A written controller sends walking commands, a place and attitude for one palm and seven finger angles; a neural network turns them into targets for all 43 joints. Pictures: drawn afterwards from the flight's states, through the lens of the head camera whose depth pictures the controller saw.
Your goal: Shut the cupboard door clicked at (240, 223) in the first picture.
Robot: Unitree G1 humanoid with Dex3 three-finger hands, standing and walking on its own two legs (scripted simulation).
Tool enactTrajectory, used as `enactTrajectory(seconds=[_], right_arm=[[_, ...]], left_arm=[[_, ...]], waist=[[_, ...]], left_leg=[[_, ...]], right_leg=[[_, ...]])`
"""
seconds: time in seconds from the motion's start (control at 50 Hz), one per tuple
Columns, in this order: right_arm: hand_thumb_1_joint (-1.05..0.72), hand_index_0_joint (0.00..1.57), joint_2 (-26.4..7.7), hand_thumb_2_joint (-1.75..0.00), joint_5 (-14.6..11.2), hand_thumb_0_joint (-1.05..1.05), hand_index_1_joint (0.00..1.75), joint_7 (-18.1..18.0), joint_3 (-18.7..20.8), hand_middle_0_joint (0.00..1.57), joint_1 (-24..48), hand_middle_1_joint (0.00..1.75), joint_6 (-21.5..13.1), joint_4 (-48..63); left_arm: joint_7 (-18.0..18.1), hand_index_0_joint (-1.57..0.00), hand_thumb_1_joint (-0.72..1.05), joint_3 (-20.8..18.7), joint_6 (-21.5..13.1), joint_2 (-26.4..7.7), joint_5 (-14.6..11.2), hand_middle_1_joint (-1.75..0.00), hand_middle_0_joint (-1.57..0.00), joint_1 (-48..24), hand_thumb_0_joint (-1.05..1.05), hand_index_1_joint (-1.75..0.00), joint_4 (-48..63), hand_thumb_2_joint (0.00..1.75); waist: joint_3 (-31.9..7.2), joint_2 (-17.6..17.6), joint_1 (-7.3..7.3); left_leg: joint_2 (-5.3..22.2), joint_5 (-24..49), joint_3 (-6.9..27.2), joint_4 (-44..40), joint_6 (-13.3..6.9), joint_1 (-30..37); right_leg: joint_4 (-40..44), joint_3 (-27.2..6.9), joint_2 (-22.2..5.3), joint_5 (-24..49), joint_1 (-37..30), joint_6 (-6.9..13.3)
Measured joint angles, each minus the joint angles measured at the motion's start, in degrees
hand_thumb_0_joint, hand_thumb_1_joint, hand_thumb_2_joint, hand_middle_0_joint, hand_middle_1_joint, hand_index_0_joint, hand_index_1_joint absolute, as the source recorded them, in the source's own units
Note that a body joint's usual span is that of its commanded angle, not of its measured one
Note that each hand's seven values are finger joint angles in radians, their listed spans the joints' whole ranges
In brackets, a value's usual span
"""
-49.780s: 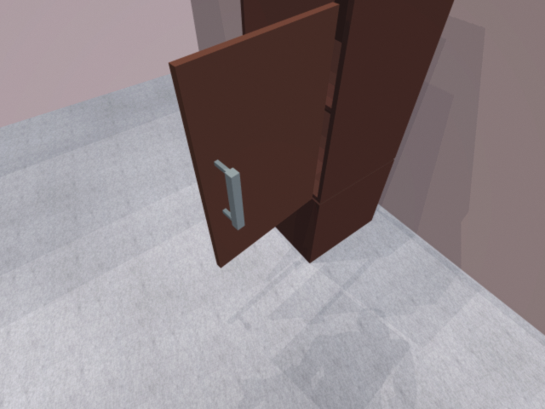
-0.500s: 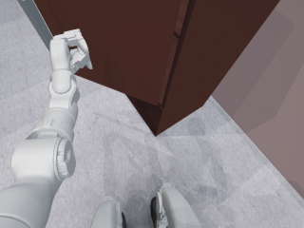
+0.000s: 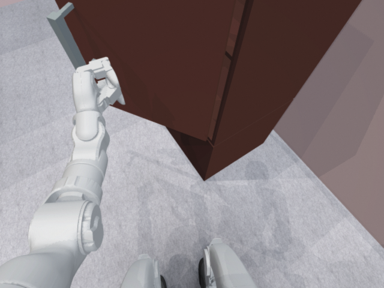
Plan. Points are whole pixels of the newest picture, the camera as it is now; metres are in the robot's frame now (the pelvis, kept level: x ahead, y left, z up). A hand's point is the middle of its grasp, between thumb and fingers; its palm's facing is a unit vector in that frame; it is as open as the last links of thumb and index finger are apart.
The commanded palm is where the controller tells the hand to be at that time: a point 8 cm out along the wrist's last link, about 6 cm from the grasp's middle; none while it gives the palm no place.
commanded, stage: draw the hand back to the body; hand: left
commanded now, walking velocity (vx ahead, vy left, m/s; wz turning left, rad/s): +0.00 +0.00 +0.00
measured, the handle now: (77, 44) +0.67 +0.21 +0.05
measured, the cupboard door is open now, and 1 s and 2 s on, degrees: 34 34 34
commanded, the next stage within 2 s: step back with the hand held close in 1.44 s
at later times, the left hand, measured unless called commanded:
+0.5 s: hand (43, 148) +0.34 +0.17 +0.16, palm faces +0.07 -0.98 -0.17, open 3.1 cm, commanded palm +0.30 +0.23 +0.17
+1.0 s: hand out of the picture +0.23 +0.28 +0.25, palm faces +0.44 -0.81 -0.39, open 5.6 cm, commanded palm +0.18 +0.31 +0.26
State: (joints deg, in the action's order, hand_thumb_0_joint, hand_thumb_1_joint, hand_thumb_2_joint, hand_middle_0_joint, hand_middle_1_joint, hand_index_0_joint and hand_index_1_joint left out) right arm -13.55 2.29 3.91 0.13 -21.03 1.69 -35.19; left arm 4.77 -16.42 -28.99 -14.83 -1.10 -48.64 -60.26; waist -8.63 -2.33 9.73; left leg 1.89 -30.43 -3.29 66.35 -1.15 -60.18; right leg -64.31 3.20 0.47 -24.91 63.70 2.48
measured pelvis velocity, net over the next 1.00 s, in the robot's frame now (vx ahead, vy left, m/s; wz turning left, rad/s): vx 0.04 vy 0.02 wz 0.04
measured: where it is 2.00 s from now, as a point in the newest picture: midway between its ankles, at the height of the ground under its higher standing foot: outside the picture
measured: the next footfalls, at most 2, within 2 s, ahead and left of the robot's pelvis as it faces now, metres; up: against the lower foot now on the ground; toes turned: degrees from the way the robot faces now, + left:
none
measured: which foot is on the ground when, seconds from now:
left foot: down 0.00-1.00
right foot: down 0.00-1.00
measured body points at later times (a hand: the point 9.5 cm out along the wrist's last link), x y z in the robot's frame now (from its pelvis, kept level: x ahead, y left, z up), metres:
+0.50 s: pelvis +0.02 +0.02 +0.08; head +0.03 +0.01 +0.53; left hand +0.33 +0.23 +0.17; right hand +0.19 -0.23 -0.01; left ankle +0.00 +0.11 -0.64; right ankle +0.04 -0.10 -0.64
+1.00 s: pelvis +0.04 +0.02 +0.10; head +0.02 -0.01 +0.55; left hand +0.20 +0.32 +0.27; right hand +0.23 -0.19 +0.01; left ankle +0.00 +0.11 -0.64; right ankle +0.05 -0.10 -0.64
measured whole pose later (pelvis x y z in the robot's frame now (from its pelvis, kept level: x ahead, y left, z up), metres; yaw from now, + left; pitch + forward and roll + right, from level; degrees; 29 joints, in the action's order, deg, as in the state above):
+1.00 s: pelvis +0.04 +0.02 +0.10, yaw +2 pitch -4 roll -1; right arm -12.8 -0.9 -3.6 -2.3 -12.6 -2.4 -34.5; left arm 5.6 -15.9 -2.1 -19.7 -3.8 23.0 18.8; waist -0.1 -4.7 -3.5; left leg -1.0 -16.5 -1.7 23.9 -1.8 -3.6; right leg -23.3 4.1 -0.3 -13.1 6.3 0.6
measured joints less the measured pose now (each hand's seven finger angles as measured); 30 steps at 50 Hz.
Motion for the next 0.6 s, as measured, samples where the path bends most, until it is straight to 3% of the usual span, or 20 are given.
enactTrajectory(seconds=[0.12,0.2,0.3,0.38,0.5,0.6], right_arm=[[-0.91,0.20,0.3,-0.90,-2.4,0.01,0.30,-0.6,0.1,0.20,-3.4,0.30,1.4,0.9],[-0.91,0.20,0.1,-0.90,-3.5,0.01,0.30,-2.1,-0.4,0.20,-2.9,0.30,0.3,0.8],[-0.91,0.20,-1.3,-0.90,-4.0,0.01,0.30,-3.4,0.0,0.20,1.1,0.30,-1.3,1.5],[-0.91,0.20,-2.5,-0.90,-4.8,0.01,0.30,-4.1,0.5,0.20,4.3,0.30,-2.1,3.2],[-0.91,0.20,-0.7,-0.90,-5.4,0.01,0.30,-7.0,0.0,0.20,8.1,0.30,0.1,5.2],[-0.91,0.20,0.7,-0.90,-5.4,0.01,0.30,-8.4,-1.9,0.20,9.9,0.30,0.1,5.1]], left_arm=[[-2.6,-1.29,0.90,3.7,4.8,3.3,-4.5,-1.50,-1.30,18.2,0.02,-1.50,16.3,0.90],[-3.3,-1.30,0.90,7.1,6.1,4.7,-6.3,-1.50,-1.30,24.7,0.02,-1.50,22.9,0.90],[-5.0,-1.30,0.90,10.0,7.1,4.3,-5.9,-1.50,-1.30,28.1,0.02,-1.50,27.5,0.90],[-7.3,-1.27,0.90,11.1,9.9,3.9,-7.1,-1.48,-1.28,33.6,0.02,-1.47,33.2,0.90],[-3.7,-1.17,0.90,14.4,18.3,1.2,-3.7,-1.37,-1.18,44.8,0.02,-1.36,46.3,0.90],[-1.5,-1.06,0.90,13.4,23.0,-0.7,-2.9,-1.24,-1.06,49.8,0.02,-1.23,54.2,0.90]], waist=[[0.4,-1.0,-4.06],[1.1,0.0,-5.72],[2.1,1.2,-6.56],[2.6,0.9,-7.39],[4.3,0.9,-9.08],[6.3,0.5,-10.75]], left_leg=[[-0.2,2.0,-1.2,-8.8,-0.3,12.3],[-0.7,3.8,0.0,-13.7,-0.4,19.5],[-1.1,4.9,1.0,-16.3,-0.4,24.3],[-1.4,5.5,0.5,-18.5,-0.7,28.2],[-2.4,8.0,-0.2,-26.4,-1.0,38.3],[-2.7,10.3,0.6,-32.3,-0.9,45.3]], right_leg=[[8.1,-1.3,0.4,1.8,-11.8,-0.7],[13.5,-0.3,0.1,3.2,-19.7,-0.8],[16.7,0.7,-0.2,4.2,-25.4,-0.9],[18.6,0.2,-0.4,4.9,-29.0,-1.2],[24.8,-0.7,-1.0,6.5,-38.3,-1.7],[30.8,0.1,-1.0,8.5,-45.7,-1.8]])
